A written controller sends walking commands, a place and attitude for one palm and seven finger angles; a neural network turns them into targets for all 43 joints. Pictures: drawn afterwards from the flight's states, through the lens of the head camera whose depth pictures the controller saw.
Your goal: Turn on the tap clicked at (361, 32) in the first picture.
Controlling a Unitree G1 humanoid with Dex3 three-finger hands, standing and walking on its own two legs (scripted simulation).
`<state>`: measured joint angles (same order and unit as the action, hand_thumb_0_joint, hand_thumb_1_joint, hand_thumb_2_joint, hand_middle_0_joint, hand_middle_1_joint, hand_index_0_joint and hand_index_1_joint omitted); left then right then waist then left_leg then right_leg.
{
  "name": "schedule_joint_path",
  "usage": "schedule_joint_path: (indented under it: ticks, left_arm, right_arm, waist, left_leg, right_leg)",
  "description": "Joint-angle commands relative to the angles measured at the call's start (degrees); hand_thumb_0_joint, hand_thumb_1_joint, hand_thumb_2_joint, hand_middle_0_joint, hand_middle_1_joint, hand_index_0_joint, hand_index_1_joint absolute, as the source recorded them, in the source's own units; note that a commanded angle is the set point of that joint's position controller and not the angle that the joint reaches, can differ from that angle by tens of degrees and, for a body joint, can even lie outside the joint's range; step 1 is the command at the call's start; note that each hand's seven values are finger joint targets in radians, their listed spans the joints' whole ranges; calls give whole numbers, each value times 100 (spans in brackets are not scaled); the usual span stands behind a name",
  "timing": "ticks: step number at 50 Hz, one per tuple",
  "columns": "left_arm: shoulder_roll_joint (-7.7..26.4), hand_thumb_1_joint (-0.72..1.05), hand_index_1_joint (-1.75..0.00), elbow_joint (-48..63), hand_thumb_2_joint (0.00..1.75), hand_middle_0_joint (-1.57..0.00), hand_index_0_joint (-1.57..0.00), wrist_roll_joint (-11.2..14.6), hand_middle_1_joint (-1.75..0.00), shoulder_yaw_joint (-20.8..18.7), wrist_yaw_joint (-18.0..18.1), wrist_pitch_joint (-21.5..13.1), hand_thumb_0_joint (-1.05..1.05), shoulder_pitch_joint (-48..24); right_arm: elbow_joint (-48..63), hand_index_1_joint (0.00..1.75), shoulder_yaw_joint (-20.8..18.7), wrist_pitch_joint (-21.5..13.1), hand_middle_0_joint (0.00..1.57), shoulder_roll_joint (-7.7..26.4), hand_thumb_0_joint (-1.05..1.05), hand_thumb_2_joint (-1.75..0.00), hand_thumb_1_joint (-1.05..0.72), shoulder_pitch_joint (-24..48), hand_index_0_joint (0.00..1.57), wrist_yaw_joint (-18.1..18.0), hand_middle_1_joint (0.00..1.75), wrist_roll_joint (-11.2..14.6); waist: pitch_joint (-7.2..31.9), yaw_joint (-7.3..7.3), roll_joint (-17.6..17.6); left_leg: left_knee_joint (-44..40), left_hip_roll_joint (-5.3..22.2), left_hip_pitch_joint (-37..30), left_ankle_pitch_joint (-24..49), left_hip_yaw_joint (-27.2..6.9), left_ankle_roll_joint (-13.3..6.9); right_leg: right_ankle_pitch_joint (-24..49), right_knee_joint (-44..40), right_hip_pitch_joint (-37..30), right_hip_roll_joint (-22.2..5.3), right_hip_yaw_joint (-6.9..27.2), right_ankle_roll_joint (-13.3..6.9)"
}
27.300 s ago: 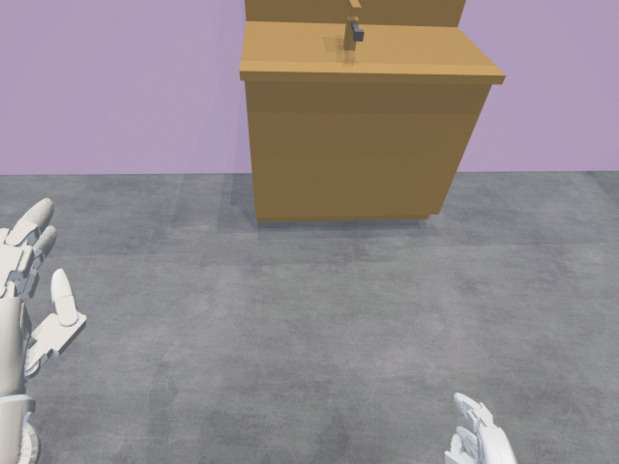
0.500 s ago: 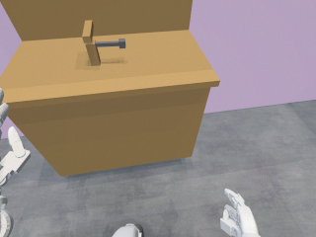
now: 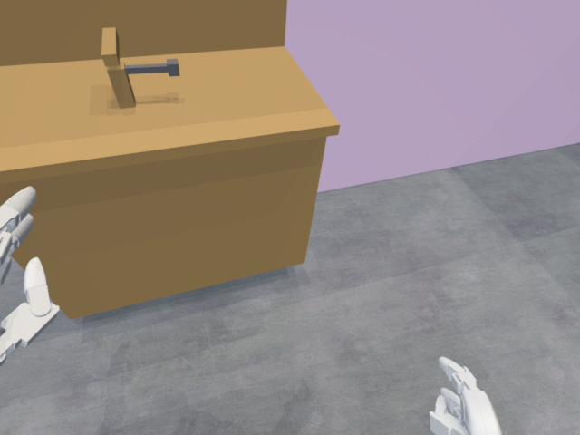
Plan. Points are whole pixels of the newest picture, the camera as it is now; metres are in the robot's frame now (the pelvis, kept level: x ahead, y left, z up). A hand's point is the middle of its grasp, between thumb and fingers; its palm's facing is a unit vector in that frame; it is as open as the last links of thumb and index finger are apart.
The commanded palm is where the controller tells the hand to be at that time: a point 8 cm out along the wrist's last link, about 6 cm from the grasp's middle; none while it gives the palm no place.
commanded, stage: stop stepping back and stand still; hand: left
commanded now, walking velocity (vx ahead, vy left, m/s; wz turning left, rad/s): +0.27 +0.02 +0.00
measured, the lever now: (173, 67) +0.85 +0.31 +0.07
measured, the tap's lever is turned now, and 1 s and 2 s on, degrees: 86 86 86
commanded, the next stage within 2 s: stand and check the lever's angle in 0.76 s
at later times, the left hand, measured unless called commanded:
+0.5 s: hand (4, 372) +0.14 +0.24 +0.17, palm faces +0.49 -0.77 -0.41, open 7.4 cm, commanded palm +0.09 +0.26 +0.18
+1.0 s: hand (62, 335) +0.18 +0.22 +0.16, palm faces +0.44 -0.81 -0.39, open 7.4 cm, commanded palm +0.12 +0.25 +0.18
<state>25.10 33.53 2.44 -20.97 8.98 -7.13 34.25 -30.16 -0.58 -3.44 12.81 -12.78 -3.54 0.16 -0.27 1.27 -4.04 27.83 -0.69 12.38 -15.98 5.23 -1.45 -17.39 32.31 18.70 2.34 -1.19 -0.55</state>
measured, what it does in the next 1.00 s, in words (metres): steps on the spot: right foot, then left foot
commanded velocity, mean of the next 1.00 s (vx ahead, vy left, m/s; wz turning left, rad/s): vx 0.08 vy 0.02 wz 0.00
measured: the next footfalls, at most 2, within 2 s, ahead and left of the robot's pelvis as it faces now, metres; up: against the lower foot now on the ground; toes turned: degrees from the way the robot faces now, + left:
right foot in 0.56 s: -0.01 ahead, -0.12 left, +0.00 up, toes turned -2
left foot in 0.80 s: +0.02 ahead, +0.09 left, +0.00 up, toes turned +5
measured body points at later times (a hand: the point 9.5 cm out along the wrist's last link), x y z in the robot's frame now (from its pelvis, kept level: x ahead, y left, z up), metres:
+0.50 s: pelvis -0.06 -0.02 +0.00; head -0.09 -0.03 +0.44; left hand +0.11 +0.28 +0.20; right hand +0.08 -0.25 -0.10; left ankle -0.05 +0.11 -0.74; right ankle -0.05 -0.10 -0.71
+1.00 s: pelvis -0.03 -0.03 +0.00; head -0.02 -0.04 +0.45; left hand +0.15 +0.26 +0.18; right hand +0.16 -0.26 -0.08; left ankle -0.02 +0.09 -0.74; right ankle -0.05 -0.11 -0.74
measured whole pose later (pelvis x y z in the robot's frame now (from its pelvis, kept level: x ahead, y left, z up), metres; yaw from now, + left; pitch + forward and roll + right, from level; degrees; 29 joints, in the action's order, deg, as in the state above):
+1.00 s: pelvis -0.03 -0.03 +0.00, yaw +1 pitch +0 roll -1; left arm 19.6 25.6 2.8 -19.2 9.5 -7.5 26.3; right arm -33.4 -0.4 -6.1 12.9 -10.6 -3.4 1.1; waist -1.6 -0.7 1.3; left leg 30.3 2.3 14.8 -15.2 2.6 0.3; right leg -17.0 27.4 10.4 2.5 -4.4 -3.0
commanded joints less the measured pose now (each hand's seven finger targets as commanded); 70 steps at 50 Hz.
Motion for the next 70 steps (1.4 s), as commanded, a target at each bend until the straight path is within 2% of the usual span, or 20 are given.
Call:
schedule_joint_path:
  ticks: [1, 3, 6, 9, 14, 15, 17, 18, 20, 24, 26, 27, 28, 30, 33, 37, 40, 45, 50, 70]
  left_arm:
    - [511, 90, -30, 568, 90, -20, -20, -59, -30, -424, 234, -355, 0, -1209]
    - [442, 90, -30, 105, 90, -20, -20, -121, -30, -264, 203, -317, 0, -1502]
    - [423, 90, -30, 20, 90, -20, -20, -153, -30, -34, 144, -265, 0, -1928]
    - [600, 90, -30, 126, 90, -20, -20, -168, -30, -194, 146, -384, 0, -2172]
    - [589, 90, -30, 259, 90, -20, -20, -87, -30, -269, 176, -377, 0, -1589]
    - [668, 90, -30, 430, 90, -20, -20, -66, -30, -373, 181, -426, 0, -1563]
    - [735, 90, -30, 600, 90, -20, -20, -160, -30, -544, 251, -438, 0, -1678]
    - [915, 90, -30, 525, 90, -20, -20, -236, -30, -751, 227, -421, 0, -1717]
    - [891, 90, -30, 623, 90, -20, -20, -195, -30, -786, 183, -486, 0, -1869]
    - [233, 90, -30, -123, 90, -20, -20, -40, -30, -207, 137, -269, 0, -1215]
    - [243, 90, -30, -64, 90, -20, -20, -104, -30, -106, 135, -263, 0, -1629]
    - [355, 90, -30, -121, 90, -20, -20, -141, -30, -134, 126, -282, 0, -1728]
    - [559, 90, -30, 14, 90, -20, -20, -113, -30, -199, 103, -257, 0, -1891]
    - [575, 90, -30, 571, 90, -20, -20, -66, -30, -136, 76, -417, 0, -2696]
    - [714, 90, -30, 617, 90, -20, -20, -73, -30, -513, 126, -538, 0, -1745]
    - [572, 90, -30, 630, 90, -20, -20, 34, -30, -644, 176, -609, 0, -1171]
    - [405, 90, -30, 500, 90, -20, -20, 88, -30, -556, 176, -563, 0, -926]
    - [333, 90, -30, 467, 90, -20, -20, 16, -30, -375, 92, -436, 0, -1186]
    - [394, 90, -30, 684, 90, -20, -20, 21, -30, -269, 115, -379, 0, -1317]
    - [434, 90, -30, 523, 90, -20, -20, 61, -30, -322, 110, -316, 0, -1181]
  right_arm:
    - [503, 30, -193, -431, 20, 837, 0, -90, -90, 605, 20, -101, 30, -29]
    - [441, 30, -226, -402, 20, 832, 0, -90, -90, 608, 20, -140, 30, -74]
    - [304, 30, -217, -351, 20, 678, 0, -90, -90, 521, 20, -104, 30, -60]
    - [230, 30, -163, -351, 20, 593, 0, -90, -90, 398, 20, -34, 30, -84]
    - [355, 30, -48, -337, 20, 551, 0, -90, -90, 429, 20, -84, 30, -110]
    - [404, 30, -95, -371, 20, 678, 0, -90, -90, 397, 20, -101, 30, -125]
    - [425, 30, -94, -461, 20, 677, 0, -90, -90, 412, 20, -62, 30, -128]
    - [375, 30, -170, -490, 20, 522, 0, -90, -90, 518, 20, -58, 30, -166]
    - [242, 30, -174, -587, 20, 508, 0, -90, -90, 463, 20, 7, 30, -112]
    - [277, 30, -99, -661, 20, 592, 0, -90, -90, 479, 20, -58, 30, 13]
    - [245, 30, -92, -671, 20, 643, 0, -90, -90, 505, 20, -76, 30, -2]
    - [212, 30, -129, -660, 20, 615, 0, -90, -90, 479, 20, -69, 30, -12]
    - [255, 30, -185, -675, 20, 590, 0, -90, -90, 535, 20, -46, 30, 33]
    - [141, 30, -218, -782, 20, 617, 0, -90, -90, 610, 20, 2, 30, 83]
    - [205, 30, -147, -716, 20, 445, 0, -90, -90, 602, 20, 23, 30, 27]
    - [313, 30, -124, -630, 20, 409, 0, -90, -90, 600, 20, 0, 30, -13]
    - [435, 30, -257, -592, 20, 635, 0, -90, -90, 596, 20, -35, 30, 52]
    - [477, 30, -205, -522, 20, 612, 0, -90, -90, 617, 20, -36, 30, 88]
    - [526, 30, -212, -566, 20, 623, 0, -90, -90, 599, 20, -29, 30, 91]
    - [564, 30, -135, -430, 20, 599, 0, -90, -90, 683, 20, -69, 30, 39]
  waist:
    - [205, -30, 1011]
    - [-105, -47, 370]
    - [-175, -27, -675]
    - [331, 0, -272]
    - [119, 17, 201]
    - [69, 44, 737]
    - [-91, 3, 2199]
    - [33, -106, 1674]
    - [-71, -97, 1208]
    - [-215, -109, 1650]
    - [-182, -154, 1068]
    - [-139, -152, -76]
    - [7, -135, -1530]
    - [355, -74, -762]
    - [400, -138, 201]
    - [547, -134, 50]
    - [499, -190, 940]
    - [431, -106, 1084]
    - [872, -93, 600]
    - [701, -138, 721]
  left_leg:
    - [-909, 1075, 1160, -908, -911, -213]
    - [-431, 556, 1389, -2487, -633, -149]
    - [2338, -4, 961, -1441, -172, 9]
    - [2324, 203, 966, -1118, -294, 16]
    - [302, 36, -384, -1516, 81, -136]
    - [-426, 403, -281, -2178, -699, -344]
    - [-2118, 2002, 729, -3554, -2888, -1031]
    - [-1974, 1889, 1224, -2481, -2312, -1050]
    - [-1736, 1790, 873, -2377, -2147, -989]
    - [-1417, 1357, 1154, -2000, -1189, -548]
    - [-512, 1055, 1255, -1866, -853, -342]
    - [851, 649, 1573, -1349, -417, -180]
    - [2318, 144, 2067, -1190, -152, 34]
    - [3345, 250, 1985, -980, -590, 188]
    - [2060, 285, 1142, -741, -352, 157]
    - [230, 116, 75, 332, -64, 136]
    - [-466, 982, -427, 1240, -1124, -147]
    - [-212, 829, 89, 1513, -819, -58]
    - [132, 716, -241, 2112, -587, 24]
    - [-371, 723, -144, 1512, -717, 15]
  right_leg:
    - [101, -539, -1183, -286, 116, 80]
    - [-1477, -1183, -600, -535, 705, -159]
    - [-3247, -2620, 601, -1891, 2925, -880]
    - [-1879, -2120, -60, -1863, 2028, -901]
    - [-2668, -1715, 946, -1217, 1070, -488]
    - [-2490, -875, 977, -856, 857, -371]
    - [-992, 2638, 813, 176, -204, 57]
    - [-779, 3552, 473, -35, 27, 17]
    - [-624, 3324, 997, -295, 156, 91]
    - [-884, 624, -411, -268, -330, 99]
    - [-509, -758, -1039, -248, -374, 59]
    - [-606, -1459, -1163, -890, 758, -262]
    - [-110, -2029, -1219, -2014, 2653, -754]
    - [1754, -1688, -1369, -2197, 2350, -907]
    - [3012, -1125, -1236, -1839, 1199, -835]
    - [1480, -1097, -1037, -1382, 652, -511]
    - [588, -616, -516, -689, 346, -44]
    - [1461, -804, -971, -627, 328, 8]
    - [2586, -778, -1245, -845, 458, -50]
    - [1611, -1076, -1063, -632, 275, 10]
